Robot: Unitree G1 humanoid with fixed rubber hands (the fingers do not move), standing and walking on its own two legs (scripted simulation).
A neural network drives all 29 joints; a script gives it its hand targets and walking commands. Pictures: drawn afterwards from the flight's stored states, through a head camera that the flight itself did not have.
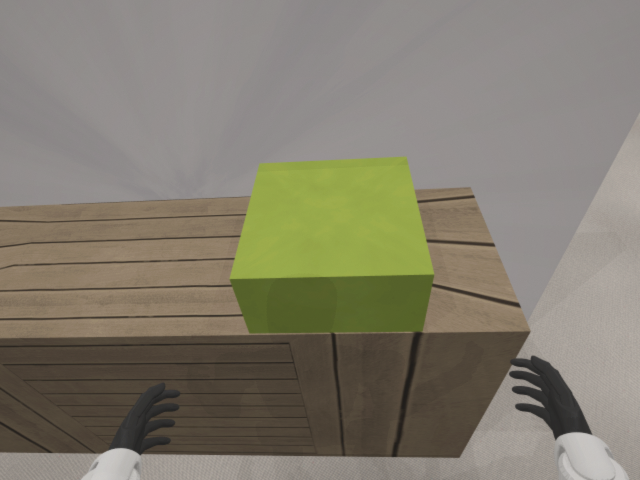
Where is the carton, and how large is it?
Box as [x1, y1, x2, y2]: [230, 157, 433, 333]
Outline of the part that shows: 406,157 259,163 230,275 230,281 249,333 422,331 433,278 433,271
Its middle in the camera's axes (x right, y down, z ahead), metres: +0.03 -0.01 +0.72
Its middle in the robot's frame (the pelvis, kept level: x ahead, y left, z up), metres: +0.54 +0.00 -0.03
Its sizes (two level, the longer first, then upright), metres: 0.311 0.299 0.148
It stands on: a pedestal, 0.65 m high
